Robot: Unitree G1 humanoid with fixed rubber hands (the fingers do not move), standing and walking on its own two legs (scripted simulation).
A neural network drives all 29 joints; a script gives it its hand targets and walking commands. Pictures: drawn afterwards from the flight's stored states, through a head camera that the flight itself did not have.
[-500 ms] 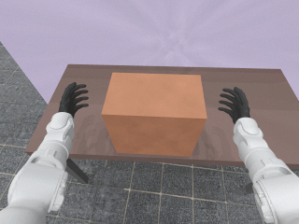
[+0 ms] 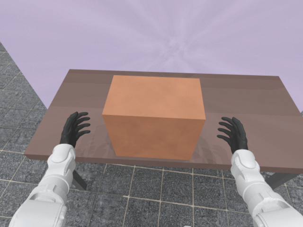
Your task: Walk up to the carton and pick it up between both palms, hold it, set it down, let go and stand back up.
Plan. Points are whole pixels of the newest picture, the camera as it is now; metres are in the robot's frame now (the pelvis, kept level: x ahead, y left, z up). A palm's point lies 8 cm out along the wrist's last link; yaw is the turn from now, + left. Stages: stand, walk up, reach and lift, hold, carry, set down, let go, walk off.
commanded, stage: set down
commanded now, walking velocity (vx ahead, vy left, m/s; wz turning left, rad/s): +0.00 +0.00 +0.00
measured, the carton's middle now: (154, 120) +0.48 +0.01 -0.04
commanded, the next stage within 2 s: let go in 1.50 s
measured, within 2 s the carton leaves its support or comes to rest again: neither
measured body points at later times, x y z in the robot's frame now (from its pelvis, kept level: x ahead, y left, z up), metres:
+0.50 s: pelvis +0.01 +0.00 +0.01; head +0.05 +0.01 +0.45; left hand +0.30 +0.26 -0.02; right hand +0.28 -0.22 -0.03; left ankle +0.00 +0.11 -0.71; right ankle +0.06 -0.10 -0.71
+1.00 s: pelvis +0.04 -0.01 +0.03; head +0.04 +0.00 +0.48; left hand +0.25 +0.24 -0.04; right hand +0.23 -0.22 -0.04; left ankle +0.00 +0.11 -0.71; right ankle +0.06 -0.10 -0.71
